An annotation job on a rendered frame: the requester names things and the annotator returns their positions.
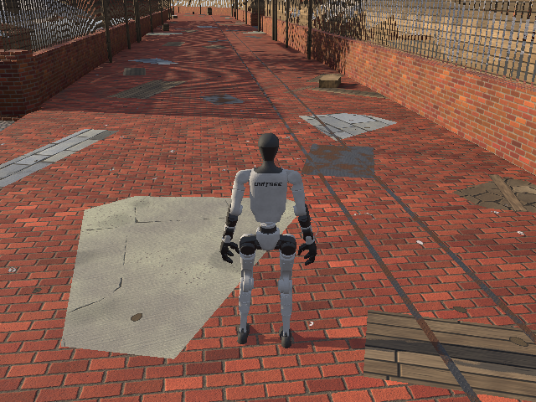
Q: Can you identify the robot left upper arm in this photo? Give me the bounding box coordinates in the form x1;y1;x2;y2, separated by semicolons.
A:
229;169;251;216

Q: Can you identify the robot left forearm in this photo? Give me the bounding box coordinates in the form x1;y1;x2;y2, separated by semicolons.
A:
222;204;238;243

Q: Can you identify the left robot foot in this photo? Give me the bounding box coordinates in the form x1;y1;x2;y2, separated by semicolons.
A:
237;323;250;344

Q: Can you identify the robot right forearm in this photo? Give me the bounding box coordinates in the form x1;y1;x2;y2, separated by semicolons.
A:
298;204;315;245

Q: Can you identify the robot right hand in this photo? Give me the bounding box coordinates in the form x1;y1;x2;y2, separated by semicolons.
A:
297;241;317;265

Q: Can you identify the robot left shin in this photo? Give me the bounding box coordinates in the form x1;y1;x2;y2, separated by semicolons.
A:
239;277;251;333

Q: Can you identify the robot left hand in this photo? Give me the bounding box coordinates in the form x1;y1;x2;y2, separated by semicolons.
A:
220;241;240;264

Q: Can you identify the robot right upper arm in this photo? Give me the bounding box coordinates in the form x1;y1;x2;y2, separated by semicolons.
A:
286;169;307;216

